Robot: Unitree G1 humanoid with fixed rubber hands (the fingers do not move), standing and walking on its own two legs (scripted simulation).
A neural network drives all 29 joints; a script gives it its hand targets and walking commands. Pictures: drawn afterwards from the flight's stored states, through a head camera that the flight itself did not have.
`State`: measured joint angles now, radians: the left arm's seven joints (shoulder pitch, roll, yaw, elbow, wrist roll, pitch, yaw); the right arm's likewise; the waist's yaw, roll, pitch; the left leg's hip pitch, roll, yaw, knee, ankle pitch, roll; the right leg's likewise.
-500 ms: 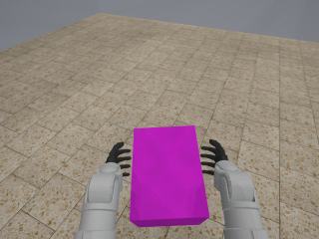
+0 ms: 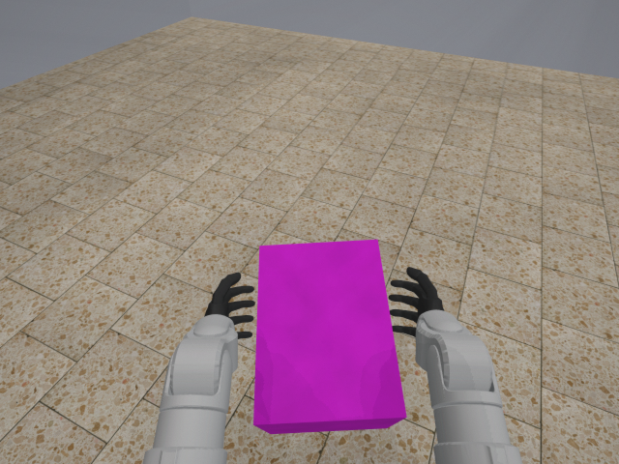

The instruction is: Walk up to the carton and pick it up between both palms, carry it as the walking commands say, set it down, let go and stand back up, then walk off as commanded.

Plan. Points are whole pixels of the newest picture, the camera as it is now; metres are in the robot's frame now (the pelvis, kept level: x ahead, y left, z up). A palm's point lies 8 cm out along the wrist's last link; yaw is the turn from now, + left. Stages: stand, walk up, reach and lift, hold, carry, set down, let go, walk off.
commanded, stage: carry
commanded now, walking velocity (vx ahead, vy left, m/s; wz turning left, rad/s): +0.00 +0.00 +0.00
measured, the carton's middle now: (323, 337) +0.32 -0.01 -0.05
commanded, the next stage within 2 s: none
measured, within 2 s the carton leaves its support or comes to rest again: neither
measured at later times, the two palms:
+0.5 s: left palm (216, 332) +0.27 +0.13 +0.05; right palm (429, 328) +0.27 -0.14 +0.06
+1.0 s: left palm (216, 336) +0.27 +0.13 +0.06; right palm (433, 331) +0.27 -0.14 +0.07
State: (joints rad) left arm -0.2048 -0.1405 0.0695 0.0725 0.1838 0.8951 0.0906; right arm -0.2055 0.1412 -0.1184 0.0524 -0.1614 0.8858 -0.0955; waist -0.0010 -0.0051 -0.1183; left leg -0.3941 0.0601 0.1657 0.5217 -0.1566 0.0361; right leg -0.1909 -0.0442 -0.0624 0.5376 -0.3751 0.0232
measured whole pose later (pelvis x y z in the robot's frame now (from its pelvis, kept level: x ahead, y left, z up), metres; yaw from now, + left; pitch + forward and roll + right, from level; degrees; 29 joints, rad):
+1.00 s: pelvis -0.02 +0.00 +0.00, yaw +0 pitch +2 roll +0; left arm -0.18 -0.14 0.06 0.00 0.16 0.91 0.11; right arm -0.19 0.14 -0.10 -0.02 -0.12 0.90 -0.11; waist -0.01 -0.01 -0.10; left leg -0.41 0.06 0.16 0.50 -0.12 0.04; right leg -0.22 -0.04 -0.06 0.55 -0.35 0.02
